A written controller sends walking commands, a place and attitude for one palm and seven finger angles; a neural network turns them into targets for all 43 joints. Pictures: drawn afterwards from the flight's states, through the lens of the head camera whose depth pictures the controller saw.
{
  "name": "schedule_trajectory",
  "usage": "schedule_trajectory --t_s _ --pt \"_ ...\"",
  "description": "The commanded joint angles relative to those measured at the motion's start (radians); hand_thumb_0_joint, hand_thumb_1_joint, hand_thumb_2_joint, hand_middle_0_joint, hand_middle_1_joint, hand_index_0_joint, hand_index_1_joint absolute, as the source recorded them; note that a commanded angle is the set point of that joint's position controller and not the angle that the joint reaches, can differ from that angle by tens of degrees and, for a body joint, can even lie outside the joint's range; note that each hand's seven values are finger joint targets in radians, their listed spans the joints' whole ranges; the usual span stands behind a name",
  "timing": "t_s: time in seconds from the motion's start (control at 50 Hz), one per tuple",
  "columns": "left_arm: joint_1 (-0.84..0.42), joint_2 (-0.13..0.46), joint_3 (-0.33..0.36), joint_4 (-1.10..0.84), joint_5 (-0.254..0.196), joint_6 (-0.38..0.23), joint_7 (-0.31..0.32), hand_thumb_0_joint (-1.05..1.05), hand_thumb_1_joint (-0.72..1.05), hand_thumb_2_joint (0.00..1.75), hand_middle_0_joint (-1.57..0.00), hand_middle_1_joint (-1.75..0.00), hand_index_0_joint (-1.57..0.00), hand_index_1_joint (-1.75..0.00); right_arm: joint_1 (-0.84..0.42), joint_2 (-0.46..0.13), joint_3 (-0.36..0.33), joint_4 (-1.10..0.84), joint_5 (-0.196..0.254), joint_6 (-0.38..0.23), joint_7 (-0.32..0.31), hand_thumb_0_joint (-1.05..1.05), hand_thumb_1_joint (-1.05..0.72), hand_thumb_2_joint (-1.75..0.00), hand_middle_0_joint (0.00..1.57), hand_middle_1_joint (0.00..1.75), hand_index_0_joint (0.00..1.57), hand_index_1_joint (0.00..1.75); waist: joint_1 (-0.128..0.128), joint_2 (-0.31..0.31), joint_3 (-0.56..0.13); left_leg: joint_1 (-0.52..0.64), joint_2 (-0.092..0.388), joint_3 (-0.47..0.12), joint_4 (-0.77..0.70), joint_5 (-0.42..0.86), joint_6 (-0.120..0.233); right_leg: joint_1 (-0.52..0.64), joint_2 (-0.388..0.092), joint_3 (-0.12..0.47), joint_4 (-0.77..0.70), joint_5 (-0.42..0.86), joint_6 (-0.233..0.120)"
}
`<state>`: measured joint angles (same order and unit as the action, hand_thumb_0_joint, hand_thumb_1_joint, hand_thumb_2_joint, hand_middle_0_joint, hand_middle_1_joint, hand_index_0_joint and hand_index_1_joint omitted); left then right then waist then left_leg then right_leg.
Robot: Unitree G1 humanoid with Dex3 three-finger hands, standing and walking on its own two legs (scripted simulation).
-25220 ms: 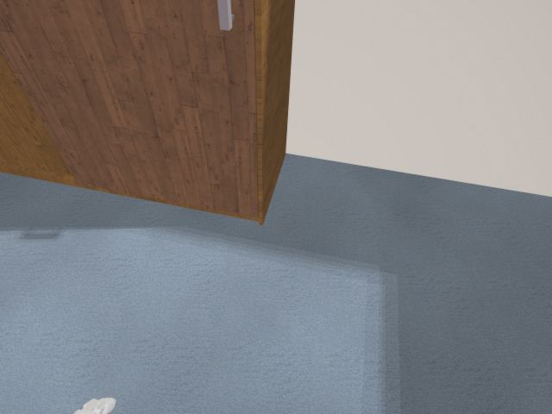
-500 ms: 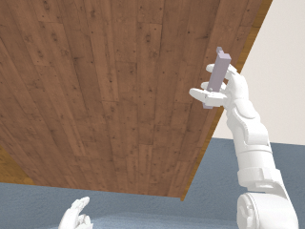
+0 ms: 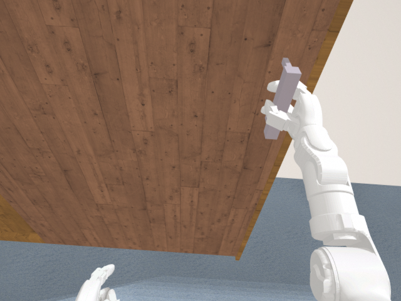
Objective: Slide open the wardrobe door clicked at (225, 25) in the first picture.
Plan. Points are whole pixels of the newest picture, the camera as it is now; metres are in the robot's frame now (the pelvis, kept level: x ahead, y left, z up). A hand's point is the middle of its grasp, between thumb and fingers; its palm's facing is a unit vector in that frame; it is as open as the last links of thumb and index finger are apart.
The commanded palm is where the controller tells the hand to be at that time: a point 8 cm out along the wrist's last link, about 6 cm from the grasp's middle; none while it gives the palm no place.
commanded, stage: grip the handle and tug to test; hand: right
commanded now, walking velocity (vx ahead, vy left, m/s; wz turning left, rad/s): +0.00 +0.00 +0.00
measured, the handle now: (278, 99) +0.47 -0.12 +0.20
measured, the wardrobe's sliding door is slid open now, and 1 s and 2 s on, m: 0.00 0.00 0.05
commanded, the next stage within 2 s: tug the door sideways, standing still in 0.54 s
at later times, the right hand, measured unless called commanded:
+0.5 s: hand (271, 115) +0.42 -0.10 +0.20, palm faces +0.01 +1.00 +0.00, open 6.0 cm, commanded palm +0.36 -0.15 +0.20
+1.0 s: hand (271, 115) +0.42 -0.10 +0.20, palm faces +0.05 +1.00 -0.03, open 6.1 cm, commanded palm +0.39 -0.12 +0.20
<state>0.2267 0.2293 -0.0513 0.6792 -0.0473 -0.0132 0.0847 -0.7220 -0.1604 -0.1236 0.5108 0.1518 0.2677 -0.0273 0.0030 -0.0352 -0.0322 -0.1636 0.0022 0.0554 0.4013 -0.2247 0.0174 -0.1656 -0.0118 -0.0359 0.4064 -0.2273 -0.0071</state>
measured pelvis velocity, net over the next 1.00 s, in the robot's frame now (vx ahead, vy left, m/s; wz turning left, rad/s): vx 0.04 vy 0.00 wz -0.04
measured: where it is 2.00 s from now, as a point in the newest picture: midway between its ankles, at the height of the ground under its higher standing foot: outside the picture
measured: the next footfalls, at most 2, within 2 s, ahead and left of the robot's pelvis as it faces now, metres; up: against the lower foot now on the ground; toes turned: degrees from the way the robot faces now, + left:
none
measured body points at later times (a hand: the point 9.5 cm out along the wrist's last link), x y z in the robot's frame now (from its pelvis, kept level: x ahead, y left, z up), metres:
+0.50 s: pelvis +0.02 +0.00 +0.00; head +0.00 +0.02 +0.45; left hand +0.16 +0.24 -0.10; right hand +0.41 -0.16 +0.20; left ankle -0.01 +0.11 -0.74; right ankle -0.01 -0.12 -0.74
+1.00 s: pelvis +0.04 +0.00 +0.00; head +0.03 +0.02 +0.45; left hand +0.24 +0.21 -0.09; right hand +0.41 -0.15 +0.20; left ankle -0.01 +0.11 -0.74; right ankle -0.01 -0.12 -0.74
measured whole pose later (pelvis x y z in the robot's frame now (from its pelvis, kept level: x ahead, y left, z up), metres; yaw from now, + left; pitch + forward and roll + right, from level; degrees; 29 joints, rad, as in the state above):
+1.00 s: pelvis +0.04 +0.00 +0.00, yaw -2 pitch +0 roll +0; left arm 0.13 0.22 -0.04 0.64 -0.02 0.03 0.05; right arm -0.57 -0.09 -0.04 0.18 0.13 0.42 -0.07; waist -0.05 -0.05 -0.05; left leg -0.13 0.02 0.09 0.43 -0.30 0.02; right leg -0.14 0.00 0.00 0.42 -0.28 0.00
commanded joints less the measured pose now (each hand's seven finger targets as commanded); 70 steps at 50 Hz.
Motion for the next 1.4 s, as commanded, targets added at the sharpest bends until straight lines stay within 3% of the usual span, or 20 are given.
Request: schedule_trajectory --t_s 0.0,0.06,0.14,0.16,0.22,0.28,0.3,0.56,0.62,0.64,0.66,0.72,0.82,0.86,1.14,1.16,1.24,1.34,1.36,1.38 --pt "-0.096 0.109 0.036 -0.143 0.0 -0.05 0.008 0.0 0.9 0.9 -0.2 -0.3 -0.2 -0.3 -0.57 -0.123 -0.009 -0.21 0.003 -0.084 0.01 0.0 -0.9 -0.9 0.45 1.4 0.45 1.4 0.021 0.073 -0.269 0.03 -0.009 -0.023 -0.053 0.221 0.01 0.11 0.012 0.029 -0.025 0.2 -0.036" --pt "-0.093 0.117 0.038 -0.144 0.002 -0.053 0.007 0.0 0.9 0.9 -0.2 -0.3 -0.2 -0.3 -0.54 -0.173 -0.052 -0.205 0.006 -0.099 0.016 0.0 -0.9 -0.9 0.45 1.4 0.45 1.4 0.006 0.085 -0.292 0.058 -0.009 -0.027 -0.052 0.236 0.011 0.104 0.013 0.027 -0.027 0.211 -0.037" --pt "-0.103 0.106 0.035 -0.156 -0.003 -0.062 -0.001 0.0 0.9 0.9 -0.2 -0.3 -0.2 -0.3 -0.527 -0.107 -0.004 -0.254 0.014 -0.114 0.026 0.0 -0.9 -0.9 0.45 1.4 0.45 1.4 0.006 0.043 -0.293 0.057 -0.01 -0.022 -0.042 0.265 0.015 0.12 0.015 0.024 -0.023 0.231 -0.033" --pt "-0.102 0.112 0.038 -0.159 -0.002 -0.062 -0.001 0.0 0.9 0.9 -0.2 -0.3 -0.2 -0.3 -0.484 -0.133 -0.031 -0.236 0.017 -0.116 0.025 0.0 -0.9 -0.9 0.45 1.4 0.45 1.4 -0.004 0.087 -0.291 0.07 -0.013 -0.019 -0.044 0.259 0.014 0.111 0.012 0.026 -0.026 0.23 -0.035" --pt "-0.116 0.109 0.038 -0.174 -0.003 -0.062 -0.004 0.0 0.9 0.9 -0.2 -0.3 -0.2 -0.3 -0.472 -0.122 -0.024 -0.303 0.02 -0.116 0.032 0.0 -0.9 -0.9 0.45 1.4 0.45 1.4 -0.008 0.059 -0.308 0.087 -0.01 -0.023 -0.039 0.293 0.015 0.12 0.013 0.018 -0.028 0.248 -0.035" --pt "-0.127 0.113 0.04 -0.189 -0.002 -0.056 -0.008 0.0 0.9 0.9 -0.2 -0.3 -0.2 -0.3 -0.373 -0.16 -0.065 -0.368 0.025 -0.111 0.038 0.0 -0.9 -0.9 0.45 1.4 0.45 1.4 -0.03 0.068 -0.336 0.136 -0.008 -0.022 -0.029 0.358 0.015 0.123 0.011 0.01 -0.028 0.302 -0.034" --pt "-0.136 0.109 0.038 -0.197 -0.003 -0.056 -0.011 0.0 0.9 0.9 -0.2 -0.3 -0.2 -0.3 -0.357 -0.135 -0.043 -0.399 0.025 -0.107 0.043 0.0 -0.9 -0.9 0.45 1.4 0.45 1.4 -0.032 0.054 -0.336 0.142 -0.008 -0.02 -0.023 0.376 0.017 0.128 0.012 0.008 -0.027 0.317 -0.032" --pt "-0.179 0.11 0.047 -0.247 0.005 -0.011 -0.038 0.0 0.9 0.9 -0.2 -0.3 -0.2 -0.3 -0.045 -0.128 -0.046 -0.721 0.018 0.02 0.044 0.0 -0.9 -0.9 0.45 1.4 0.45 1.4 -0.063 0.043 -0.368 0.214 -0.006 -0.012 0.023 0.635 0.012 0.179 0.006 -0.006 0.008 0.569 -0.028" --pt "-0.181 0.104 0.045 -0.25 0.008 0.0 -0.043 0.0 0.9 0.9 -0.2 -0.3 -0.2 -0.3 -0.009 -0.102 -0.022 -0.771 0.021 0.056 0.048 0.0 -0.9 -0.9 0.45 1.4 0.45 1.4 -0.056 0.052 -0.36 0.21 -0.001 -0.008 0.031 0.689 0.007 0.182 0.004 -0.006 0.018 0.613 -0.028" --pt "-0.178 0.11 0.045 -0.241 0.009 0.004 -0.038 0.0 0.9 0.9 -0.2 -0.3 -0.2 -0.3 -0.055 -0.157 -0.068 -0.763 0.021 0.065 0.043 0.0 -0.9 -0.9 0.45 1.4 0.45 1.4 -0.054 0.064 -0.364 0.209 -0.004 -0.011 0.027 0.688 0.007 0.181 0.008 -0.005 0.017 0.598 -0.026" --pt "-0.18 0.114 0.043 -0.236 0.01 0.009 -0.035 0.0 0.9 0.9 -0.2 -0.3 -0.2 -0.3 -0.092 -0.16 -0.059 -0.757 0.02 0.069 0.039 0.0 -0.9 -0.9 0.45 1.4 0.45 1.4 -0.049 0.061 -0.356 0.208 -0.005 -0.012 0.024 0.675 0.008 0.181 0.011 -0.005 0.015 0.587 -0.027" --pt "-0.172 0.106 0.042 -0.208 0.008 0.009 -0.025 0.0 0.9 0.9 -0.2 -0.3 -0.2 -0.3 -0.251 -0.068 0.032 -0.677 0.013 0.098 0.028 0.0 -0.9 -0.9 0.45 1.4 0.45 1.4 -0.003 0.057 -0.308 0.129 -0.008 -0.004 0.018 0.634 0.006 0.196 0.011 0.004 0.034 0.576 -0.029" --pt "-0.163 0.095 0.041 -0.193 0.018 0.005 -0.026 0.0 0.9 0.9 -0.2 -0.3 -0.2 -0.3 -0.311 0.012 0.109 -0.664 0.0 0.101 0.007 0.0 -0.9 -0.9 0.45 1.4 0.45 1.4 0.007 0.029 -0.363 0.115 -0.002 0.002 0.043 0.646 0.009 0.231 0.016 0.023 0.061 0.627 -0.028" --pt "-0.159 0.096 0.043 -0.184 0.021 0.006 -0.027 0.0 0.9 0.9 -0.2 -0.3 -0.2 -0.3 -0.326 0.038 0.139 -0.638 -0.005 0.087 0.007 0.0 -0.9 -0.9 0.45 1.4 0.45 1.4 0.015 0.065 -0.356 0.104 -0.004 0.007 0.046 0.633 0.01 0.234 0.011 0.033 0.064 0.632 -0.027" --pt "-0.167 0.073 0.034 -0.161 0.019 -0.016 -0.042 0.0 0.9 0.9 -0.2 -0.3 -0.2 -0.3 -0.558 0.22 0.302 -0.466 -0.003 -0.008 0.005 0.0 -0.9 -0.9 0.45 1.4 0.45 1.4 0.053 0.035 -0.328 -0.009 -0.01 0.016 0.044 0.394 0.023 0.233 0.008 0.081 0.058 0.434 -0.016" --pt "-0.164 0.078 0.038 -0.158 0.019 -0.019 -0.042 0.0 0.9 0.9 -0.2 -0.3 -0.2 -0.3 -0.552 0.226 0.304 -0.446 0.0 -0.016 0.0 0.0 -0.9 -0.9 0.45 1.4 0.45 1.4 0.051 0.057 -0.33 -0.011 -0.011 0.017 0.042 0.38 0.021 0.23 0.004 0.083 0.055 0.421 -0.017" --pt "-0.148 0.075 0.038 -0.139 0.018 -0.037 -0.044 0.0 0.9 0.9 -0.2 -0.3 -0.2 -0.3 -0.617 0.243 0.317 -0.402 -0.004 -0.043 -0.018 0.0 -0.9 -0.9 0.45 1.4 0.45 1.4 0.057 0.027 -0.334 -0.034 -0.011 0.017 0.039 0.317 0.026 0.224 0.006 0.092 0.047 0.36 -0.007" --pt "-0.135 0.074 0.039 -0.121 0.014 -0.058 -0.045 0.0 0.9 0.9 -0.2 -0.3 -0.2 -0.3 -0.635 0.276 0.33 -0.318 0.002 -0.064 -0.038 0.0 -0.9 -0.9 0.45 1.4 0.45 1.4 0.059 0.052 -0.291 -0.058 -0.014 0.016 0.026 0.243 0.025 0.19 0.004 0.094 0.03 0.269 -0.007" --pt "-0.131 0.08 0.042 -0.12 0.015 -0.061 -0.045 0.0 0.9 0.9 -0.2 -0.3 -0.2 -0.3 -0.628 0.265 0.319 -0.305 0.004 -0.069 -0.044 0.0 -0.9 -0.9 0.45 1.4 0.45 1.4 0.051 0.066 -0.299 -0.051 -0.015 0.02 0.026 0.229 0.024 0.189 0.004 0.098 0.023 0.261 -0.006" --pt "-0.129 0.082 0.042 -0.11 0.013 -0.064 -0.04 0.0 0.9 0.9 -0.2 -0.3 -0.2 -0.3 -0.713 0.238 0.303 -0.321 -0.001 -0.078 -0.054 0.0 -0.9 -0.9 0.45 1.4 0.45 1.4 0.066 0.046 -0.312 -0.055 -0.013 0.014 0.022 0.225 0.023 0.19 0.005 0.094 0.024 0.251 -0.006"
